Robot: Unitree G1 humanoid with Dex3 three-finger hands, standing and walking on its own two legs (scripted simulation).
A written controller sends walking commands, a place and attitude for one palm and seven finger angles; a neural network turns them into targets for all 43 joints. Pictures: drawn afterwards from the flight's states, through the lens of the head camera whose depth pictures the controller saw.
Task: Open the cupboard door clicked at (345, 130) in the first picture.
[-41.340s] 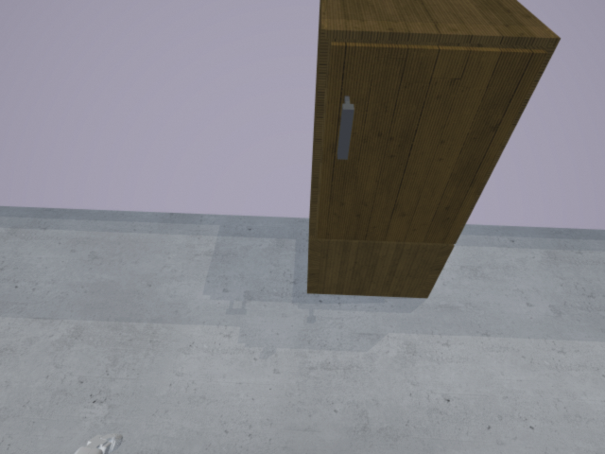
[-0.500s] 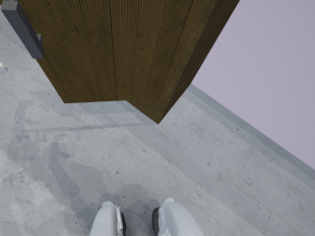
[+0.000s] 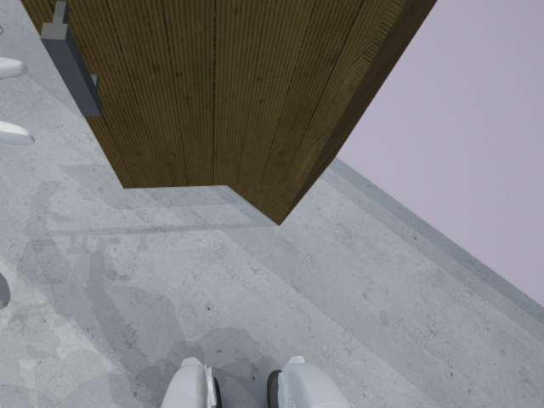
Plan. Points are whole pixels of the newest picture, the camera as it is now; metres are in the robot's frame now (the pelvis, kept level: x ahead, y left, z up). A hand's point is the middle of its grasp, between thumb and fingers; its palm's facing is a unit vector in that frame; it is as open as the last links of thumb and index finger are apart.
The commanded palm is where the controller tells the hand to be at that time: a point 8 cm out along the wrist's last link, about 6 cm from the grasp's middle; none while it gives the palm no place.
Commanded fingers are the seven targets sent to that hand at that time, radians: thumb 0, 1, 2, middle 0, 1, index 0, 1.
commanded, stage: move the hooked fingers beside the handle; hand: left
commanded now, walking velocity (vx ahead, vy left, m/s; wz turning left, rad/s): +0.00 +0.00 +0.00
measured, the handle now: (78, 63) +0.56 +0.22 +0.08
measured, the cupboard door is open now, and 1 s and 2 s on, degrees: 44 44 43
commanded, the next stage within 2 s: slide the fingers in behind the handle in 0.72 s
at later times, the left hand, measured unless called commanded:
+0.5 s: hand (13, 84) +0.51 +0.27 +0.09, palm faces +0.05 -1.00 -0.03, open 14.0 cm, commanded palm +0.50 +0.31 +0.08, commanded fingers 0.00 -0.50 0.30 -0.30 -1.20 -0.30 -1.20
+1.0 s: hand (16, 88) +0.52 +0.28 +0.08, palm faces +0.01 -1.00 -0.02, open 14.0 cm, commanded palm +0.51 +0.30 +0.08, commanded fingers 0.00 -0.50 0.30 -0.30 -1.20 -0.30 -1.20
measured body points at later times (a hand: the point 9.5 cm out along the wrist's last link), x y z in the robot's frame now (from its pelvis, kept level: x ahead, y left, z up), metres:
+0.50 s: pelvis -0.02 -0.02 -0.01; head +0.14 +0.02 +0.41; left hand +0.50 +0.33 +0.10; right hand -0.04 -0.29 -0.10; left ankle +0.00 +0.06 -0.67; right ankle -0.02 -0.14 -0.67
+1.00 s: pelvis -0.01 -0.01 -0.01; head +0.17 +0.03 +0.40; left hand +0.51 +0.34 +0.08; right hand -0.04 -0.29 -0.10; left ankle +0.00 +0.06 -0.67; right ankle -0.02 -0.14 -0.67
